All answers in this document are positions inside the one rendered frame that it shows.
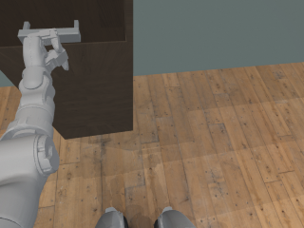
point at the robot left upper arm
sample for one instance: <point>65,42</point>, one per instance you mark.
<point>25,165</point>

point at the drawer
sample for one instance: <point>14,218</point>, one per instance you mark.
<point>99,20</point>

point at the robot left forearm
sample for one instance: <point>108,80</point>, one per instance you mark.
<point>35,113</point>

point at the right robot thigh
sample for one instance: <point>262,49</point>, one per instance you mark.
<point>174,219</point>

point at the cabinet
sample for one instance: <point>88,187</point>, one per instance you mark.
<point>95,95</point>

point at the robot right shin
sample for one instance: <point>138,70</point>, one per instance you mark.
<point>167,209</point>

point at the left robot hand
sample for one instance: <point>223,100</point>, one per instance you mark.
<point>36,55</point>

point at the handle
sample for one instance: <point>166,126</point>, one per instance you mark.
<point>67,35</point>

